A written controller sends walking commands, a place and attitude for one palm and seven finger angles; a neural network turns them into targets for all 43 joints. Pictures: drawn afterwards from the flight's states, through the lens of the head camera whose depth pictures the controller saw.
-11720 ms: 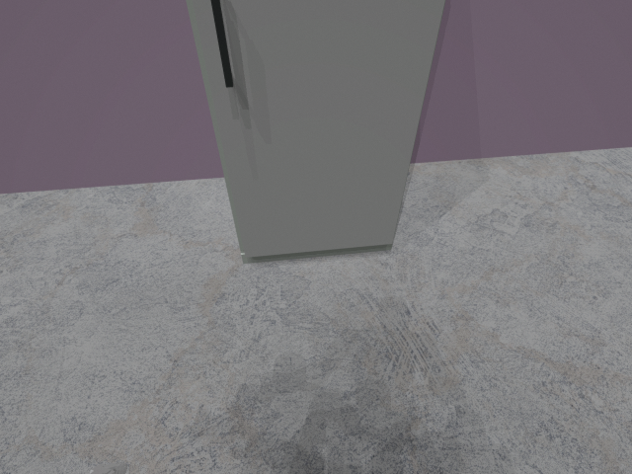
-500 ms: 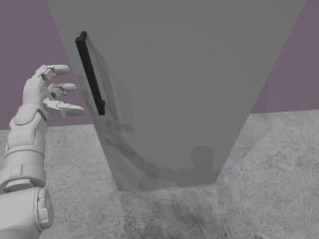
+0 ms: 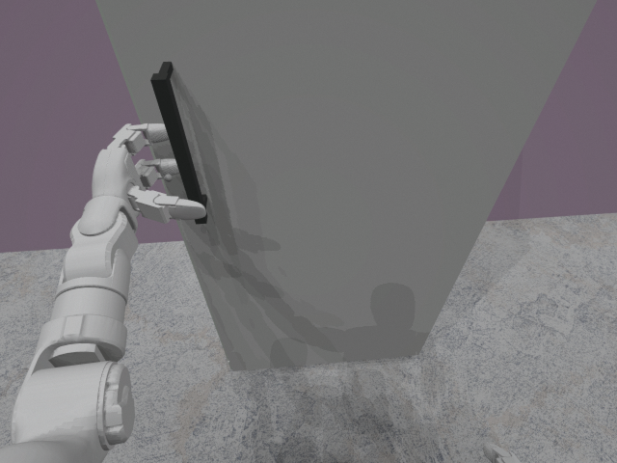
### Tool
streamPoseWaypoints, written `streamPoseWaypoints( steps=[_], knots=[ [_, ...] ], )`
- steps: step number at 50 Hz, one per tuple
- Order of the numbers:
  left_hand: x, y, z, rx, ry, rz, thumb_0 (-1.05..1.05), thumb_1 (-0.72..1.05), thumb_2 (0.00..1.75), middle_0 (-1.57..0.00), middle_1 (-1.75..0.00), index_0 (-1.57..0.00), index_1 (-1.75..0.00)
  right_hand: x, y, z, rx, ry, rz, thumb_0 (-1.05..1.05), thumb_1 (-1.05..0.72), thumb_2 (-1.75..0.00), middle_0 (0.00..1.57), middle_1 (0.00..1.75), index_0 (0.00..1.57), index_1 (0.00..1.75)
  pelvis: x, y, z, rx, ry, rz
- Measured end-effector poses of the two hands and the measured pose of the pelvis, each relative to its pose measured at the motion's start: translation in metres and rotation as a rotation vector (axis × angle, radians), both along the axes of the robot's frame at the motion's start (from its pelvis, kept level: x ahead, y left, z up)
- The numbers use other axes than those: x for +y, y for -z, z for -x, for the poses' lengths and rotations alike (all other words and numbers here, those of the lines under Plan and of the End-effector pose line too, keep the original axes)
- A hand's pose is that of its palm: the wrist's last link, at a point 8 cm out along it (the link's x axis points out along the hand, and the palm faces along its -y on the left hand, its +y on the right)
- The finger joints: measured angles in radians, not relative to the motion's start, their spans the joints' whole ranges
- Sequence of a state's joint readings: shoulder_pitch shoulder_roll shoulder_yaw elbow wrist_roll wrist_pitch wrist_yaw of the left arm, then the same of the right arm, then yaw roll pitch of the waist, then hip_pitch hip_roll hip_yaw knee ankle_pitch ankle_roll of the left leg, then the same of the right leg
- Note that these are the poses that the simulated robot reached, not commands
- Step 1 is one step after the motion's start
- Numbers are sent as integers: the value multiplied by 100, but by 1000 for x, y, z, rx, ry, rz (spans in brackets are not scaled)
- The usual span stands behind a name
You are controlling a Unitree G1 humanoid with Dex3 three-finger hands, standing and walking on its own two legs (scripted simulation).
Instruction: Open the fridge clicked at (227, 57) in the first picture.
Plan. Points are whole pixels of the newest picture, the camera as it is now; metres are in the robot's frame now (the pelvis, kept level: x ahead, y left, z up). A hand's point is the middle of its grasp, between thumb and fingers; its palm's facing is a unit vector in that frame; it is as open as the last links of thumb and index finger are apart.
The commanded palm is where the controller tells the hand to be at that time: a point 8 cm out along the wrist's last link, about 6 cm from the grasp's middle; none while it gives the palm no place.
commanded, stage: feel for the door with the fingertips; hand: left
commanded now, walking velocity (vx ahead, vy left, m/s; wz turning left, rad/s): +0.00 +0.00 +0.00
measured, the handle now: (186, 152) +0.49 +0.19 +0.16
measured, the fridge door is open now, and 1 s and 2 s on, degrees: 0 0 0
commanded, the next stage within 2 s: slide the fingers in behind the handle in 0.28 s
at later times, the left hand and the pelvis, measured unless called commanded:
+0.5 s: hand (160, 167) +0.45 +0.21 +0.17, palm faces +0.16 -0.99 +0.00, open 13.7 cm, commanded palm +0.42 +0.25 +0.17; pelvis +0.00 -0.01 +0.00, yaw +1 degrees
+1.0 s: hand (181, 170) +0.44 +0.18 +0.17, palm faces +0.14 -0.99 +0.00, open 14.0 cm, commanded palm +0.41 +0.23 +0.17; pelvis +0.00 +0.00 +0.00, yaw +0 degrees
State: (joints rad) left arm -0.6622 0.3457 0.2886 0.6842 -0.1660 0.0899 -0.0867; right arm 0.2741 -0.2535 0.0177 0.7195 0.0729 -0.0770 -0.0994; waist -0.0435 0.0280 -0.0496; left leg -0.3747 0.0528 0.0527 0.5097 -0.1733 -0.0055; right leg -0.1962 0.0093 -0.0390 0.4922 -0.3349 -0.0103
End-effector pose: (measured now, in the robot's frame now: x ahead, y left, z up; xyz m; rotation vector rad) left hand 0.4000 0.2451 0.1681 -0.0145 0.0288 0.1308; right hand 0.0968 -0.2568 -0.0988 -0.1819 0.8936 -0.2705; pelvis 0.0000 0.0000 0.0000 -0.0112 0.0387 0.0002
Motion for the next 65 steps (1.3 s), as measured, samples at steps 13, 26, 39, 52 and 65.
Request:
streamPoseWaypoints(
  steps=[13, 26, 39, 52, 65],
  knots=[
    [12, -4, -15, 8, -22, -19, -1, -50, 30, -30, -120, -30, -120, -10, 4, 14, 59, 14, 12, 0, -90, -90, 20, 30, 20, 30, -5, 1, -2, 17, -4, 0],
    [15, -3, -18, 3, -32, -18, -1, -50, 30, -33, -123, -35, -125, -19, 9, 30, 123, 18, 30, 1, -90, -90, 20, 30, 20, 30, -5, 2, -1, 30, -20, 4],
    [-6, 3, -14, 6, -1, -8, -1, -50, 30, -31, -120, -31, -121, -6, 6, 15, 41, 18, -8, 1, -90, -90, 20, 30, 20, 30, -4, 1, -1, 17, 1, -1],
    [-16, -2, -12, -9, -4, -13, -1, -50, 30, -30, -120, -30, -120, -5, 4, -1, 21, -1, -15, 1, -90, -90, 20, 30, 20, 30, -5, 0, -5, 6, 1, -5],
    [-27, -1, -8, 4, -11, -6, -1, -50, 30, -30, -120, -30, -120, -10, 2, -12, 5, -11, -11, 1, -90, -90, 20, 30, 20, 30, -11, -1, -6, -7, -2, -9]
  ],
)
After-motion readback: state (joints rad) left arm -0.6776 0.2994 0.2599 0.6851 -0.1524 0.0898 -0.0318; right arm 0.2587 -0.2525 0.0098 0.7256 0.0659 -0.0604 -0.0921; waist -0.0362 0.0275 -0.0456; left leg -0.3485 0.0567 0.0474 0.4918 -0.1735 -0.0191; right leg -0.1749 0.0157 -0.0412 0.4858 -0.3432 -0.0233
